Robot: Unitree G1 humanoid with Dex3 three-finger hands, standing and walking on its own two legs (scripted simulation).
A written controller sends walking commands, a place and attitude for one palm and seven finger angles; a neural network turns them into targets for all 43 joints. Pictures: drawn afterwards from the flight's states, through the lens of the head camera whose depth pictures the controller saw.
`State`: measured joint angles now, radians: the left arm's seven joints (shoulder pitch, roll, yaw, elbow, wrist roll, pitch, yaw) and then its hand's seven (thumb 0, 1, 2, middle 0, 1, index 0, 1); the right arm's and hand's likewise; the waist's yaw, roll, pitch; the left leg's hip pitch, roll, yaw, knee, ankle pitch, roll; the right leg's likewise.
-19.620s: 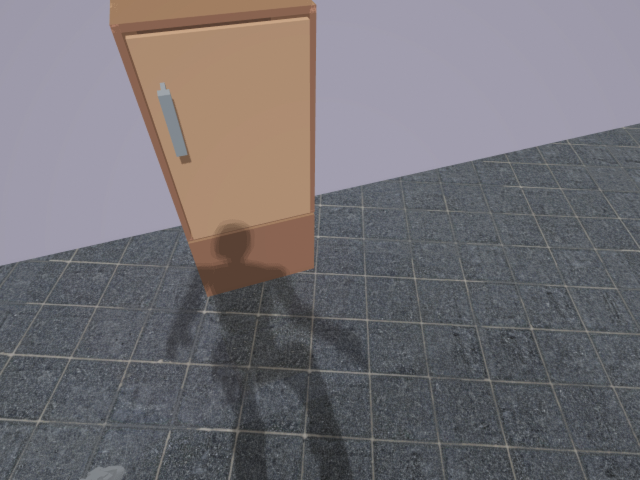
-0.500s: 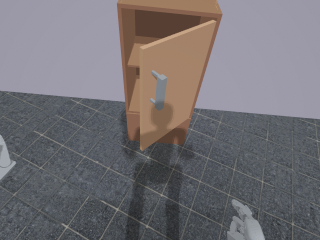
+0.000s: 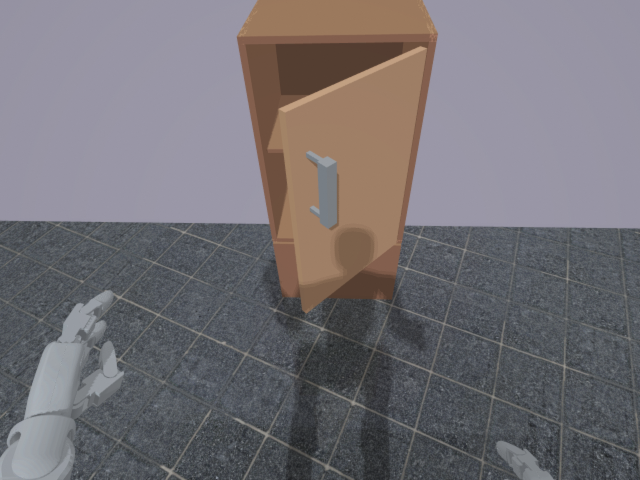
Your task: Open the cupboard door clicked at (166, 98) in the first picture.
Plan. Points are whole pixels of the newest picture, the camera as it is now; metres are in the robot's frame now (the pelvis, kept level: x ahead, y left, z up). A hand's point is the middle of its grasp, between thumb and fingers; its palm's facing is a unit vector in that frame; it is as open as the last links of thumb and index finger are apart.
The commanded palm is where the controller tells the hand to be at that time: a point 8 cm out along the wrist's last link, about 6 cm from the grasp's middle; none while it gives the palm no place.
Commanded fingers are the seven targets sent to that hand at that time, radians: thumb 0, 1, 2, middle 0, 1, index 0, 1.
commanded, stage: let the arm hang, fingers relaxed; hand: left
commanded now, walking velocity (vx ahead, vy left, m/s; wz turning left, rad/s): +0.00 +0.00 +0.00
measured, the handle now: (320, 189) +0.64 +0.04 +0.00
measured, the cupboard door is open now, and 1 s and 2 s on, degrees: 45 45 45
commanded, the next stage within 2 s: look to check the result in 1.00 s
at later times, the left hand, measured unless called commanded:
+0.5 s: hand out of the picture -0.06 +0.21 -0.16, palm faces +0.02 -0.96 -0.28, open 7.3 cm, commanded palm none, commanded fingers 0.00 0.90 0.90 -0.20 -0.30 -0.20 -0.30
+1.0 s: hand out of the picture +0.05 +0.20 -0.15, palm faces +0.00 -0.97 -0.26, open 7.4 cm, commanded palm none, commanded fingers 0.00 0.90 0.90 -0.20 -0.30 -0.20 -0.30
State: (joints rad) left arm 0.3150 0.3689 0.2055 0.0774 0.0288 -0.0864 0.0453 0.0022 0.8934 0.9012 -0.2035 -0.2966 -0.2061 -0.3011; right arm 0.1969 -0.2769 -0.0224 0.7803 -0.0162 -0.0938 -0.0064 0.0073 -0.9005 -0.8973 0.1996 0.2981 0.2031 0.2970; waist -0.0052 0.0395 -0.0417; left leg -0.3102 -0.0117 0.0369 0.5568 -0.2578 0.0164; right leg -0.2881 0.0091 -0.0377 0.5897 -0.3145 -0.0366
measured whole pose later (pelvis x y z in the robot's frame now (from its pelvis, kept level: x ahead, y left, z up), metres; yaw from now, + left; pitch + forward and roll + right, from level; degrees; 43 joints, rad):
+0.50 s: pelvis -0.02 +0.00 +0.01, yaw +1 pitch -2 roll +0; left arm 0.30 0.24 0.01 1.18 0.01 0.01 0.02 0.00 0.92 0.90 -0.20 -0.30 -0.21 -0.30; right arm 0.28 -0.20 -0.01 1.13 -0.02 0.03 -0.02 0.00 -0.90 -0.90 0.20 0.30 0.20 0.30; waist 0.00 0.03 0.07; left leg -0.21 0.00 0.01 0.40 -0.16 0.01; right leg -0.17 0.03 -0.06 0.39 -0.19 -0.05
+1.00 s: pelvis -0.01 +0.00 +0.01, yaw +0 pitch -2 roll +0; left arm 0.15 0.22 0.01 1.14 0.02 -0.02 0.01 0.00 0.90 0.90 -0.20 -0.30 -0.21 -0.30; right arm 0.21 -0.22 -0.01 1.13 -0.03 0.00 -0.01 0.00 -0.90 -0.90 0.20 0.30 0.20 0.30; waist -0.02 0.02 0.04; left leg -0.17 0.00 0.03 0.36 -0.15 0.01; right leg -0.14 0.02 -0.05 0.38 -0.20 -0.04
